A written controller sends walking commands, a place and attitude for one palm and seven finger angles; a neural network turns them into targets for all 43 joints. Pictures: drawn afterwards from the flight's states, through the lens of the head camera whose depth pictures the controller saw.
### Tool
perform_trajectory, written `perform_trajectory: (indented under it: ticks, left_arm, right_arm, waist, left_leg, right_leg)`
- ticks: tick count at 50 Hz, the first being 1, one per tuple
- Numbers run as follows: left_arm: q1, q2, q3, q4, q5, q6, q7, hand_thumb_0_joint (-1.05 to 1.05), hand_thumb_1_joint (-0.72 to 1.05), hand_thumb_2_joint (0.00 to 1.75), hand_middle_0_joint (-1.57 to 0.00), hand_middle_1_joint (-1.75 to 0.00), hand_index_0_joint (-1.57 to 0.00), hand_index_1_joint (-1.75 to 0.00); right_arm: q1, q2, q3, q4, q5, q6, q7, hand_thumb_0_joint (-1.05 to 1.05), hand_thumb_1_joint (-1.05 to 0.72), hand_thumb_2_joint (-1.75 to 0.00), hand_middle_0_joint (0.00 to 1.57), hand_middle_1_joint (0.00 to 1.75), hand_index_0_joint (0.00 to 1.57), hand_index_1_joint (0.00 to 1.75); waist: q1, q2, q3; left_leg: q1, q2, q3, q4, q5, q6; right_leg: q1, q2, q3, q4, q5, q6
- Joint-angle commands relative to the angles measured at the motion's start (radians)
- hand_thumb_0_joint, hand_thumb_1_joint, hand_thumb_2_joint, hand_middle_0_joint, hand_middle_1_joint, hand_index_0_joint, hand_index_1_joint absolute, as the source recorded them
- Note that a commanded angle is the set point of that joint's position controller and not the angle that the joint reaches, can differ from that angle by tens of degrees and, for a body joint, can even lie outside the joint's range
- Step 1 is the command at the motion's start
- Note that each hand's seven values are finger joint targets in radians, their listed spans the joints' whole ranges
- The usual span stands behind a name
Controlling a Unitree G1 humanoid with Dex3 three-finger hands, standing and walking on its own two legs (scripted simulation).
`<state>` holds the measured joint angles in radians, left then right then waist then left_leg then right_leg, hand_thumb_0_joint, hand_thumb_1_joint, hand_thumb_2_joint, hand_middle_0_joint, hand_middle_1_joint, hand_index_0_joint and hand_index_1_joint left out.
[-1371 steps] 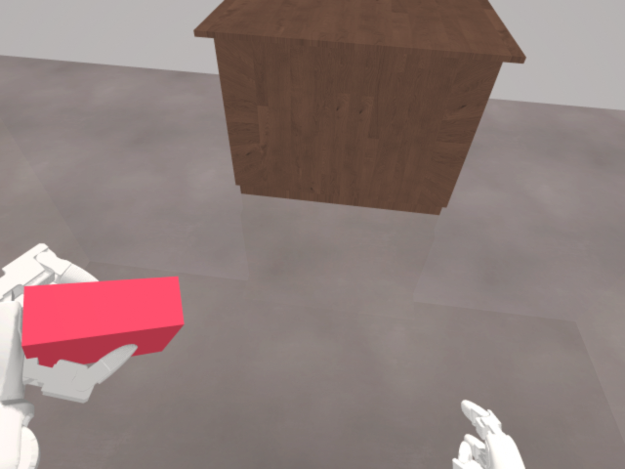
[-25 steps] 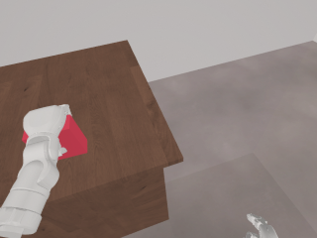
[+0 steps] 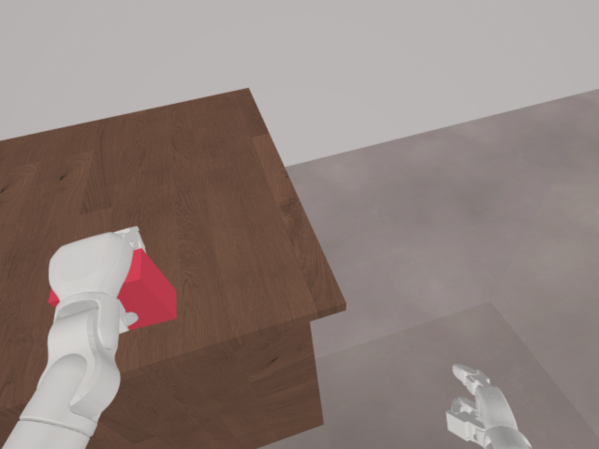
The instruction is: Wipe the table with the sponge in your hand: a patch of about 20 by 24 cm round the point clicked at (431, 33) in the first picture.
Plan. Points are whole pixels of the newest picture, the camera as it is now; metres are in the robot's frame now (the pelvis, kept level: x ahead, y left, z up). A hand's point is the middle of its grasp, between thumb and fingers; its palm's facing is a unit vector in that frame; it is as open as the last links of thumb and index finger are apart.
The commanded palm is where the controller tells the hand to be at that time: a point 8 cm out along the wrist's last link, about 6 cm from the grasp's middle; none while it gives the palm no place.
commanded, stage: slide across to the third lane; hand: left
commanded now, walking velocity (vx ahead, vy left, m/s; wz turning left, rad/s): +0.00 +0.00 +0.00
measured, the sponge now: (127, 302) +0.27 +0.29 +0.06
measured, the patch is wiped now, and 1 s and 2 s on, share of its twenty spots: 0.50 0.55 0.85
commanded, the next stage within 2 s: wipe forward along the third lane in 0.72 s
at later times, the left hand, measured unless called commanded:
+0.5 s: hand (136, 290) +0.26 +0.26 +0.11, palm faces +0.04 -0.03 -1.00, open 9.3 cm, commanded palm +0.24 +0.23 +0.15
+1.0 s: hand (168, 277) +0.29 +0.22 +0.10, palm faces +0.03 -0.04 -1.00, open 9.3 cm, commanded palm +0.28 +0.21 +0.14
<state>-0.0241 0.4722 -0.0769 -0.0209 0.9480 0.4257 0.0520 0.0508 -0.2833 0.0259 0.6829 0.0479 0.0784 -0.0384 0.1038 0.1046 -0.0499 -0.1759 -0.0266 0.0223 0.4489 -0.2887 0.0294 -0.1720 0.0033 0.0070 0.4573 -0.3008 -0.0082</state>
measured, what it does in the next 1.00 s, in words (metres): stands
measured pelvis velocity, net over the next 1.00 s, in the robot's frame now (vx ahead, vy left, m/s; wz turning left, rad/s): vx -0.02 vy -0.02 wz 0.02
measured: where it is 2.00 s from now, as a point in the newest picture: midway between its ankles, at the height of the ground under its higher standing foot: outside the picture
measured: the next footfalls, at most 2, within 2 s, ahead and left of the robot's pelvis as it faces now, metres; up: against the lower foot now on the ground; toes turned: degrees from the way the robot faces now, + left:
none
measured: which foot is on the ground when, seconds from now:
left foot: down 0.00-1.00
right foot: down 0.00-1.00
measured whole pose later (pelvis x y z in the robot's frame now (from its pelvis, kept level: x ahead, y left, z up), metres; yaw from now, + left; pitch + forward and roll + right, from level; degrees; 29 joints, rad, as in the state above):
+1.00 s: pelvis -0.02 -0.02 +0.00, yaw +1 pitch -2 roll +1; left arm -0.28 0.37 -0.28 0.17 0.98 0.56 0.00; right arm 0.02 -0.27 0.06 0.72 0.05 0.10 -0.06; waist 0.11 0.10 -0.03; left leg -0.15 -0.02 0.00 0.42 -0.24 0.01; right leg -0.16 0.01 -0.01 0.46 -0.28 -0.03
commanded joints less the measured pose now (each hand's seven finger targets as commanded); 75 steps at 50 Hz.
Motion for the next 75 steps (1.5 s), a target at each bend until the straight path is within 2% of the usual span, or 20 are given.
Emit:
perform_trajectory:
  ticks: [1, 4, 10, 19, 20, 30, 34, 36, 39, 40, 44, 49, 51, 56, 59, 61, 66, 69, 70, 75]
  left_arm:
    - [-0.002, 0.059, 0.01, -0.109, -0.048, 0.032, -0.028, 0.0, 0.1, 1.3, -1.2, -1.6, -1.2, -1.6]
    - [-0.023, 0.116, 0.05, -0.11, -0.037, 0.052, -0.022, 0.0, 0.1, 1.3, -1.2, -1.6, -1.2, -1.6]
    - [-0.148, 0.056, -0.036, -0.147, -0.019, 0.077, -0.04, 0.0, 0.1, 1.3, -1.2, -1.6, -1.2, -1.6]
    - [-0.314, 0.101, -0.027, -0.155, -0.005, 0.044, -0.064, 0.0, 0.1, 1.3, -1.2, -1.6, -1.2, -1.6]
    - [-0.324, 0.046, -0.07, -0.157, -0.01, 0.038, -0.064, 0.0, 0.1, 1.3, -1.2, -1.6, -1.2, -1.6]
    - [-0.436, -0.013, -0.132, -0.105, 0.018, 0.071, -0.022, 0.0, 0.1, 1.3, -1.2, -1.6, -1.2, -1.6]
    - [-0.416, 0.014, -0.104, -0.082, 0.022, 0.1, -0.012, 0.0, 0.1, 1.3, -1.2, -1.6, -1.2, -1.6]
    - [-0.444, -0.034, -0.147, -0.074, 0.013, 0.11, -0.014, 0.0, 0.1, 1.3, -1.2, -1.6, -1.2, -1.6]
    - [-0.496, 0.023, -0.115, -0.05, 0.03, 0.132, -0.014, 0.0, 0.1, 1.3, -1.2, -1.6, -1.2, -1.6]
    - [-0.504, -0.032, -0.157, -0.053, 0.024, 0.132, -0.018, 0.0, 0.1, 1.3, -1.2, -1.6, -1.2, -1.6]
    - [-0.526, -0.007, -0.147, -0.011, 0.033, 0.13, -0.026, 0.0, 0.1, 1.3, -1.2, -1.6, -1.2, -1.6]
    - [-0.591, 0.033, -0.115, 0.115, 0.047, 0.1, -0.03, 0.0, 0.1, 1.3, -1.2, -1.6, -1.2, -1.6]
    - [-0.629, -0.012, -0.153, 0.156, 0.052, 0.083, -0.031, 0.0, 0.1, 1.3, -1.2, -1.6, -1.2, -1.6]
    - [-0.63, 0.002, -0.131, 0.226, 0.047, 0.057, -0.018, 0.0, 0.1, 1.3, -1.2, -1.6, -1.2, -1.6]
    - [-0.625, 0.062, -0.078, 0.288, 0.055, 0.051, -0.01, 0.0, 0.1, 1.3, -1.2, -1.6, -1.2, -1.6]
    - [-0.663, 0.017, -0.117, 0.294, 0.054, 0.041, -0.007, 0.0, 0.1, 1.3, -1.2, -1.6, -1.2, -1.6]
    - [-0.724, 0.048, -0.108, 0.425, 0.055, 0.022, -0.003, 0.0, 0.1, 1.3, -1.2, -1.6, -1.2, -1.6]
    - [-0.729, 0.114, -0.05, 0.467, 0.067, -0.001, 0.005, 0.0, 0.1, 1.3, -1.2, -1.6, -1.2, -1.6]
    - [-0.743, 0.066, -0.094, 0.499, 0.067, -0.009, 0.004, 0.0, 0.1, 1.3, -1.2, -1.6, -1.2, -1.6]
    - [-0.781, 0.1, -0.072, 0.593, 0.071, -0.045, 0.017, 0.0, 0.1, 1.3, -1.2, -1.6, -1.2, -1.6]
  right_arm:
    - [-0.179, -0.101, -0.024, -0.158, 0.001, -0.048, -0.005, 0.0, -0.9, -0.9, 0.2, 0.3, 0.2, 0.3]
    - [-0.189, -0.11, -0.021, -0.151, -0.003, -0.042, -0.009, 0.0, -0.9, -0.9, 0.2, 0.3, 0.2, 0.3]
    - [-0.207, -0.097, -0.016, -0.154, -0.006, -0.045, -0.023, 0.0, -0.9, -0.9, 0.2, 0.3, 0.2, 0.3]
    - [-0.206, -0.099, -0.013, -0.148, -0.011, -0.05, -0.041, 0.0, -0.9, -0.9, 0.2, 0.3, 0.2, 0.3]
    - [-0.208, -0.089, -0.01, -0.151, -0.011, -0.055, -0.04, 0.0, -0.9, -0.9, 0.2, 0.3, 0.2, 0.3]
    - [-0.223, -0.082, -0.006, -0.139, -0.002, -0.055, -0.027, 0.0, -0.9, -0.9, 0.2, 0.3, 0.2, 0.3]
    - [-0.233, -0.085, -0.005, -0.137, -0.005, -0.044, -0.02, 0.0, -0.9, -0.9, 0.2, 0.3, 0.2, 0.3]
    - [-0.243, -0.075, 0.0, -0.135, -0.001, -0.043, -0.018, 0.0, -0.9, -0.9, 0.2, 0.3, 0.2, 0.3]
    - [-0.248, -0.085, 0.001, -0.13, -0.003, -0.032, -0.022, 0.0, -0.9, -0.9, 0.2, 0.3, 0.2, 0.3]
    - [-0.251, -0.076, 0.005, -0.136, -0.001, -0.037, -0.019, 0.0, -0.9, -0.9, 0.2, 0.3, 0.2, 0.3]
    - [-0.241, -0.085, 0.004, -0.128, -0.002, -0.027, -0.022, 0.0, -0.9, -0.9, 0.2, 0.3, 0.2, 0.3]
    - [-0.209, -0.095, 0.001, -0.106, -0.004, -0.027, -0.039, 0.0, -0.9, -0.9, 0.2, 0.3, 0.2, 0.3]
    - [-0.196, -0.09, 0.0, -0.098, -0.001, -0.031, -0.04, 0.0, -0.9, -0.9, 0.2, 0.3, 0.2, 0.3]
    - [-0.175, -0.094, -0.009, -0.098, -0.001, -0.034, -0.042, 0.0, -0.9, -0.9, 0.2, 0.3, 0.2, 0.3]
    - [-0.155, -0.108, -0.012, -0.09, -0.002, -0.028, -0.045, 0.0, -0.9, -0.9, 0.2, 0.3, 0.2, 0.3]
    - [-0.149, -0.101, -0.016, -0.089, 0.002, -0.031, -0.045, 0.0, -0.9, -0.9, 0.2, 0.3, 0.2, 0.3]
    - [-0.121, -0.111, -0.016, -0.071, 0.004, -0.03, -0.057, 0.0, -0.9, -0.9, 0.2, 0.3, 0.2, 0.3]
    - [-0.098, -0.119, -0.024, -0.064, 0.001, -0.03, -0.061, 0.0, -0.9, -0.9, 0.2, 0.3, 0.2, 0.3]
    - [-0.089, -0.113, -0.023, -0.064, 0.002, -0.031, -0.061, 0.0, -0.9, -0.9, 0.2, 0.3, 0.2, 0.3]
    - [-0.054, -0.118, -0.029, -0.052, 0.003, -0.03, -0.064, 0.0, -0.9, -0.9, 0.2, 0.3, 0.2, 0.3]
  waist:
    - [0.006, -0.155, -0.127]
    - [0.01, -0.148, -0.117]
    - [-0.007, -0.133, -0.124]
    - [-0.01, -0.119, -0.166]
    - [-0.017, -0.137, -0.16]
    - [-0.016, -0.131, -0.147]
    - [0.0, -0.149, -0.181]
    - [-0.012, -0.153, -0.156]
    - [-0.011, -0.134, -0.157]
    - [-0.014, -0.144, -0.157]
    - [-0.021, -0.131, -0.154]
    - [-0.03, -0.169, -0.135]
    - [-0.042, -0.169, -0.128]
    - [-0.033, -0.171, -0.163]
    - [-0.029, -0.181, -0.161]
    - [-0.043, -0.178, -0.157]
    - [-0.059, -0.203, -0.107]
    - [-0.046, -0.176, -0.157]
    - [-0.06, -0.2, -0.145]
    - [-0.074, -0.206, -0.13]
  left_leg:
    - [0.007, -0.003, -0.01, -0.034, 0.422, -0.004]
    - [0.003, -0.006, -0.01, -0.04, 0.388, -0.008]
    - [0.022, -0.012, -0.008, -0.047, 0.353, 0.007]
    - [0.052, -0.016, -0.01, -0.054, 0.334, 0.009]
    - [0.052, -0.019, -0.008, -0.051, 0.339, 0.013]
    - [0.054, -0.019, -0.011, -0.072, 0.298, 0.004]
    - [0.054, -0.023, -0.006, -0.074, 0.306, 0.002]
    - [0.049, -0.024, -0.002, -0.073, 0.297, 0.005]
    - [0.045, -0.023, 0.0, -0.082, 0.269, 0.003]
    - [0.043, -0.025, 0.0, -0.079, 0.276, 0.006]
    - [0.042, -0.026, 0.002, -0.08, 0.263, 0.003]
    - [0.015, -0.026, 0.006, -0.077, 0.22, 0.002]
    - [0.012, -0.027, 0.006, -0.067, 0.225, 0.003]
    - [-0.007, -0.032, 0.009, -0.05, 0.23, 0.003]
    - [-0.034, -0.028, 0.011, -0.054, 0.225, -0.005]
    - [-0.029, -0.029, 0.013, -0.045, 0.225, 0.001]
    - [-0.075, -0.027, 0.015, -0.048, 0.152, 0.002]
    - [-0.083, -0.028, 0.015, -0.044, 0.166, -0.002]
    - [-0.092, -0.029, 0.018, -0.038, 0.16, 0.001]
    - [-0.128, -0.028, 0.02, -0.03, 0.121, 0.001]
  right_leg:
    - [0.128, 0.033, 0.001, -0.011, 0.432, -0.037]
    - [0.126, 0.036, 0.021, -0.015, 0.408, -0.042]
    - [0.113, 0.032, 0.009, -0.028, 0.356, -0.04]
    - [0.115, 0.033, 0.019, -0.041, 0.326, -0.045]
    - [0.112, 0.03, 0.004, -0.039, 0.334, -0.042]
    - [0.088, 0.035, -0.005, -0.052, 0.268, -0.049]
    - [0.124, 0.038, 0.014, -0.051, 0.294, -0.051]
    - [0.112, 0.036, 0.003, -0.053, 0.291, -0.046]
    - [0.106, 0.038, 0.021, -0.064, 0.252, -0.049]
    - [0.109, 0.034, 0.005, -0.058, 0.265, -0.047]
    - [0.097, 0.037, 0.016, -0.06, 0.253, -0.048]
    - [0.068, 0.035, 0.019, -0.065, 0.215, -0.044]
    - [0.048, 0.032, 0.009, -0.059, 0.225, -0.043]
    - [0.064, 0.029, 0.016, -0.047, 0.257, -0.042]
    - [0.069, 0.03, 0.026, -0.045, 0.262, -0.042]
    - [0.05, 0.029, 0.017, -0.044, 0.266, -0.039]
    - [0.009, 0.027, 0.019, -0.06, 0.191, -0.03]
    - [0.036, 0.026, 0.031, -0.053, 0.212, -0.034]
    - [0.025, 0.023, 0.02, -0.048, 0.213, -0.029]
    - [0.005, 0.021, 0.03, -0.055, 0.184, -0.021]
